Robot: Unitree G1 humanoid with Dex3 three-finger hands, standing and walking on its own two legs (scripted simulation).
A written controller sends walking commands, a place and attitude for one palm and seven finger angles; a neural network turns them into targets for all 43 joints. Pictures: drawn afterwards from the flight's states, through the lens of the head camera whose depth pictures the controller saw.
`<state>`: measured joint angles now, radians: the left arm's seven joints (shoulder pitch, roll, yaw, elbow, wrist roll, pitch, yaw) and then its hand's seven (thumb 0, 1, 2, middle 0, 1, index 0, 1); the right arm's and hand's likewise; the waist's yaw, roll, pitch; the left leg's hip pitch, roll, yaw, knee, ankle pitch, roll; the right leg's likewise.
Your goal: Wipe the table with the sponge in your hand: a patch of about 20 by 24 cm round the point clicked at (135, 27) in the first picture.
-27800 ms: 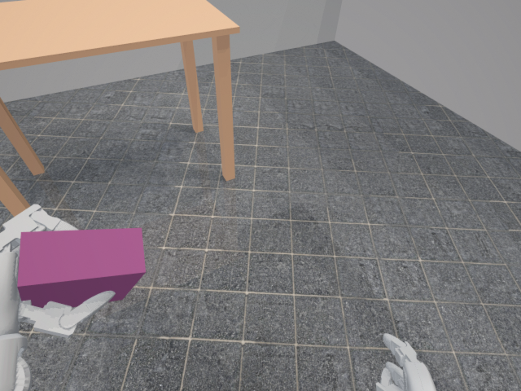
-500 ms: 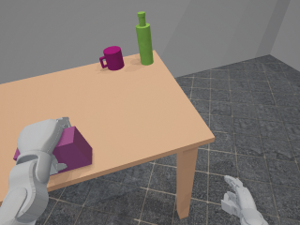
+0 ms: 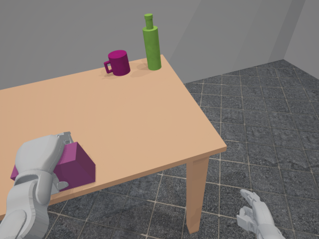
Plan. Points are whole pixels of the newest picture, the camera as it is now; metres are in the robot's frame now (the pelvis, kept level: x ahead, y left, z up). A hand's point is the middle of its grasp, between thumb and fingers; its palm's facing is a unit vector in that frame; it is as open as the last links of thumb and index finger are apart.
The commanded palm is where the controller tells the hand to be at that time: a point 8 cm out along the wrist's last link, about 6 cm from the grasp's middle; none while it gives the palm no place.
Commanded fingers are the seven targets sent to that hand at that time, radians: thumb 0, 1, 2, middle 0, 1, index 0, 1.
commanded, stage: wipe forward along the first lane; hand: left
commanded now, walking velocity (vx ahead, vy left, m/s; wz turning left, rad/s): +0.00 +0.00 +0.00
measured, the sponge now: (61, 173) +0.22 +0.29 +0.08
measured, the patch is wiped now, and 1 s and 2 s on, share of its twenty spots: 0.00 0.30 0.50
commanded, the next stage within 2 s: slide across to the middle lane in 1.72 s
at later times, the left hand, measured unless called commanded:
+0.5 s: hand (58, 153) +0.25 +0.31 +0.11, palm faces +0.01 -0.03 -1.00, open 9.5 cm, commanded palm +0.24 +0.31 +0.16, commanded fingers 0.00 0.10 1.30 -1.20 -1.60 -1.20 -1.60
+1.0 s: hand (59, 139) +0.30 +0.33 +0.11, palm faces -0.06 -0.01 -1.00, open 9.6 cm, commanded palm +0.29 +0.34 +0.15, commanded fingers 0.00 0.10 1.30 -1.20 -1.60 -1.20 -1.60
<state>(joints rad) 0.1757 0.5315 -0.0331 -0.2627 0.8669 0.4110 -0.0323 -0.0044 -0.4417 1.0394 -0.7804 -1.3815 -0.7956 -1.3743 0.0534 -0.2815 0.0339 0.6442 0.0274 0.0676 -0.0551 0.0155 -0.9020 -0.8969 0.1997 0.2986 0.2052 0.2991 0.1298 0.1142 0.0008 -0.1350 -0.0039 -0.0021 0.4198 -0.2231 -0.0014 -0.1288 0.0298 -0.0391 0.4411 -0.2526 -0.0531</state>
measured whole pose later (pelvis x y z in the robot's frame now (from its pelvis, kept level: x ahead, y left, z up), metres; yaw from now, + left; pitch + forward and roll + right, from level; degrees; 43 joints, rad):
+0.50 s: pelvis -0.01 -0.01 +0.00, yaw +1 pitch -2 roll +1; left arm -0.05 0.55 -0.02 0.04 0.89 0.34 -0.05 -0.02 -0.47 1.08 -0.79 -1.38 -0.81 -1.35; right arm 0.07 -0.29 0.04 0.68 0.04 0.06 -0.09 0.01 -0.90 -0.90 0.20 0.30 0.21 0.30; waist 0.11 0.11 0.00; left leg -0.17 0.00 -0.02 0.43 -0.21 -0.01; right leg -0.16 0.04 -0.06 0.44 -0.25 -0.06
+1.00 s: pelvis -0.01 -0.02 -0.01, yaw +2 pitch +1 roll +0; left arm -0.29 0.61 0.03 0.39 0.90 0.18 -0.07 0.01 -0.52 1.12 -0.81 -1.36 -0.82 -1.35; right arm 0.16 -0.31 0.01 0.70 0.05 0.09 -0.09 0.01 -0.90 -0.90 0.20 0.30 0.21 0.30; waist 0.08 0.10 -0.03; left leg -0.29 0.01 -0.04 0.50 -0.24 0.00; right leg -0.26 0.04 -0.08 0.50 -0.26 -0.07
